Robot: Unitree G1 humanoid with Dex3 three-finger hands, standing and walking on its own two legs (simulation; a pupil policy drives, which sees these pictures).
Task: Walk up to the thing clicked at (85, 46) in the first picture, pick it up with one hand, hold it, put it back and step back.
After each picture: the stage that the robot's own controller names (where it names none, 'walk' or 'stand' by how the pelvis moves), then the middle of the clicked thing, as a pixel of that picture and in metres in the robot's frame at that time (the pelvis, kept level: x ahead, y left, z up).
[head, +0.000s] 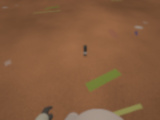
stand; (85, 50) +1.29 +0.16 -0.66
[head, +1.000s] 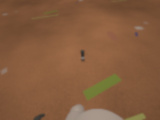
walk; (82, 55) +1.16 +0.27 -0.65
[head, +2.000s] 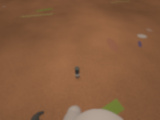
walk; (77, 72) +0.71 +0.24 -0.63
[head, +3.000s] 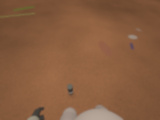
walk; (70, 89) +0.41 +0.21 -0.64
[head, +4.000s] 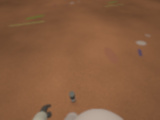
stand; (72, 97) +0.36 +0.22 -0.64
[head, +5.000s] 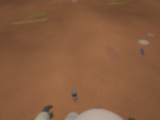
stand; (74, 94) +0.39 +0.20 -0.65
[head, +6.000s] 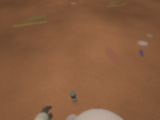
stand; (73, 96) +0.38 +0.22 -0.66
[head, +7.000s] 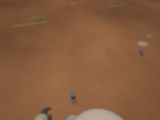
stand; (73, 97) +0.37 +0.22 -0.66
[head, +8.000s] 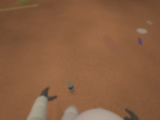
go down; (70, 87) +0.39 +0.22 -0.63
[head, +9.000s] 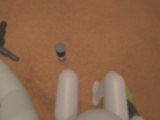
go down; (61, 53) +0.47 +0.22 -0.23
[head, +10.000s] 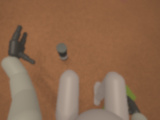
close in; (62, 53) +0.47 +0.21 -0.24
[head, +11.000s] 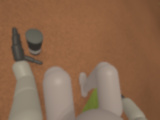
close in; (34, 45) +0.46 +0.25 -0.17
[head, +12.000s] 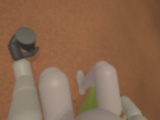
close; (27, 44) +0.45 +0.26 -0.17
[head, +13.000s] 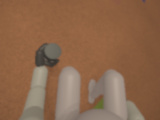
lift; (51, 55) +0.37 +0.26 -0.10
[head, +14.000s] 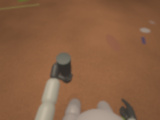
hold; (65, 70) +0.32 +0.18 +0.05
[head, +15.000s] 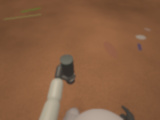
hold; (68, 71) +0.33 +0.16 +0.04
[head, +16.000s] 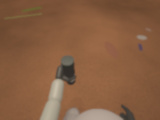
hold; (69, 72) +0.32 +0.16 +0.04
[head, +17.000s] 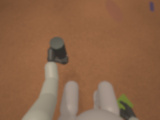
crouch; (61, 53) +0.44 +0.19 -0.03
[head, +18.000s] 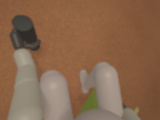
lower; (30, 37) +0.50 +0.24 -0.16
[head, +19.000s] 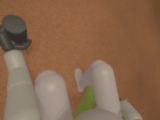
lower; (19, 37) +0.49 +0.27 -0.18
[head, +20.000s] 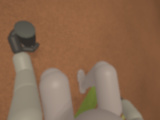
lower; (28, 40) +0.46 +0.26 -0.18
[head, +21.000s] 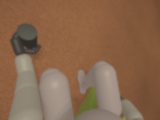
lower; (30, 42) +0.46 +0.25 -0.18
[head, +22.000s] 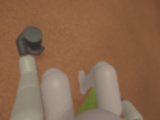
rest; (34, 43) +0.46 +0.24 -0.17
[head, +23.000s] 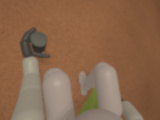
withdraw; (39, 47) +0.45 +0.22 -0.18
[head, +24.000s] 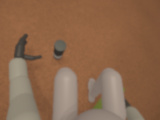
stand; (58, 51) +0.45 +0.20 -0.20
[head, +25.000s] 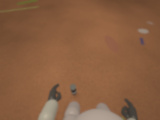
stand; (73, 89) +0.37 +0.17 -0.56
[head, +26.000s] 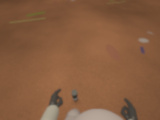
stand; (74, 95) +0.37 +0.17 -0.60
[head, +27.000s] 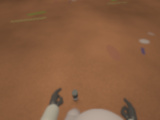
stand; (75, 95) +0.37 +0.16 -0.60
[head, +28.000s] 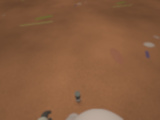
walk; (77, 96) +0.38 +0.17 -0.65
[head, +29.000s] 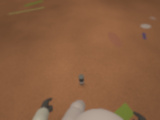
walk; (81, 79) +0.50 +0.14 -0.64
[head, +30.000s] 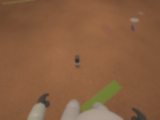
walk; (77, 61) +0.79 +0.21 -0.63
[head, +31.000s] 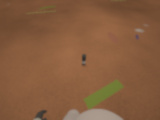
stand; (83, 59) +1.01 +0.16 -0.64
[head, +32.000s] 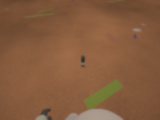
stand; (82, 61) +1.01 +0.18 -0.66
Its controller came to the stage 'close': yes
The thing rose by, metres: 0.70
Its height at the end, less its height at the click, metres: +0.00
